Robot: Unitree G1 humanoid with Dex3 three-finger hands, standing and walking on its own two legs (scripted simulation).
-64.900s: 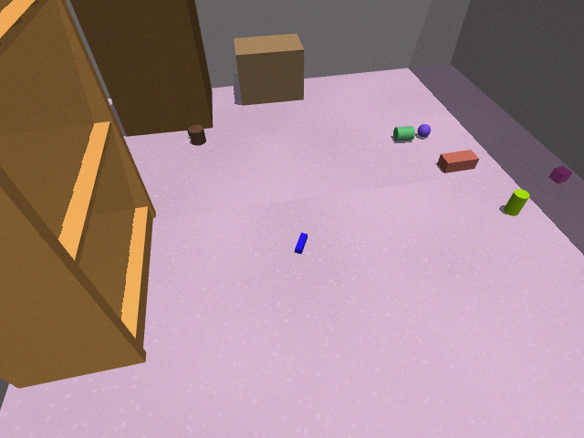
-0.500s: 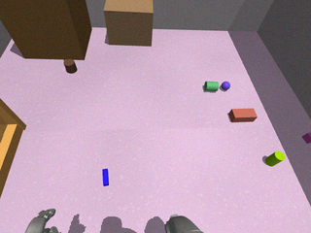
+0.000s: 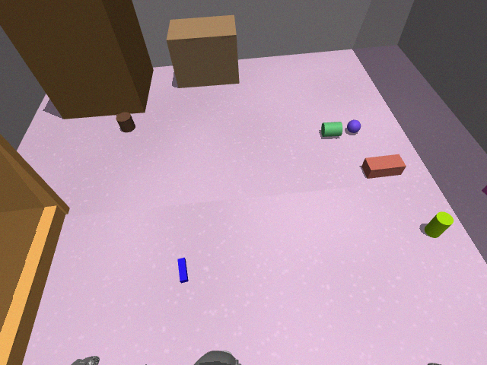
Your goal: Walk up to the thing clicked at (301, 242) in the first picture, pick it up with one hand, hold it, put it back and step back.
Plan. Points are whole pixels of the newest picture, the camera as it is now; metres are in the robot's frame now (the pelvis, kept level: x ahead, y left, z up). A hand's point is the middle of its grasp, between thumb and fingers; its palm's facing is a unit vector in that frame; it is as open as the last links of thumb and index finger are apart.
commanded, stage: step back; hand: left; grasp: from above
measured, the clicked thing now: (182, 270) +0.57 +0.32 -0.75
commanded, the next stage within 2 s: none
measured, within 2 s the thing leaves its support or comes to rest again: neither
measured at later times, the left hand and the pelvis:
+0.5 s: hand out of the picture -0.07 +0.25 -0.16, palm faces -0.02 -0.92 -0.40, open 7.4 cm; pelvis -0.16 -0.02 -0.01, yaw -1 degrees
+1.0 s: hand out of the picture -0.22 +0.24 -0.15, palm faces +0.05 -0.92 -0.38, open 7.4 cm; pelvis -0.33 -0.04 +0.00, yaw +4 degrees
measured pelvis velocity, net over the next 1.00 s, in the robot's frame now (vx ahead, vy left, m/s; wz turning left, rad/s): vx -0.33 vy -0.04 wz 0.06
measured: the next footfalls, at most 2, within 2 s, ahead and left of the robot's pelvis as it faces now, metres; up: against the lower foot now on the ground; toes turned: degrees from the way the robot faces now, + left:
left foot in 0.14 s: -0.03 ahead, +0.11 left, +0.00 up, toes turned +0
right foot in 0.50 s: -0.15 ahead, -0.16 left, +0.00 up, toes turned +3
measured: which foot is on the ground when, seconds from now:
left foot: up 0.00-0.12, down 0.14-0.52, up 0.54-0.80, down 0.82-1.00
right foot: down 0.00-0.14, up 0.16-0.48, down 0.50-0.84, up 0.86-1.00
